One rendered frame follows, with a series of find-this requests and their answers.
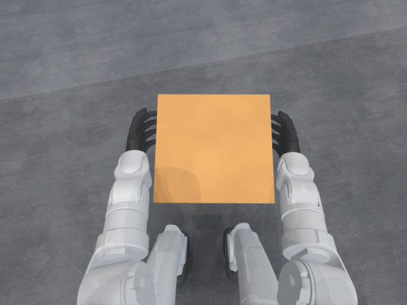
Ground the robot right foot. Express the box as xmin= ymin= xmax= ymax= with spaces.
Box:
xmin=223 ymin=227 xmax=238 ymax=283

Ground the right robot hand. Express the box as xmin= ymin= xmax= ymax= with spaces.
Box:
xmin=271 ymin=111 xmax=300 ymax=158

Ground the left robot forearm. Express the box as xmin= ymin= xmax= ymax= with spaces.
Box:
xmin=77 ymin=150 xmax=152 ymax=305

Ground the left robot hand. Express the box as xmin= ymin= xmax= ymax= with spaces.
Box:
xmin=125 ymin=108 xmax=157 ymax=153

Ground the robot left upper arm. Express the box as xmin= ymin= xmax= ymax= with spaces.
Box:
xmin=78 ymin=259 xmax=156 ymax=305

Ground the carton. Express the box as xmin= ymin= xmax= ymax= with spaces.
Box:
xmin=153 ymin=94 xmax=275 ymax=203

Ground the right robot shin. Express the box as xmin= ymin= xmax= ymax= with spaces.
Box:
xmin=230 ymin=223 xmax=258 ymax=270

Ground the right robot forearm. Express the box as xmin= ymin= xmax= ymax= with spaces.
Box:
xmin=275 ymin=152 xmax=358 ymax=305

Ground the robot right upper arm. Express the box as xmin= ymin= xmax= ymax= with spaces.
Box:
xmin=277 ymin=258 xmax=357 ymax=305

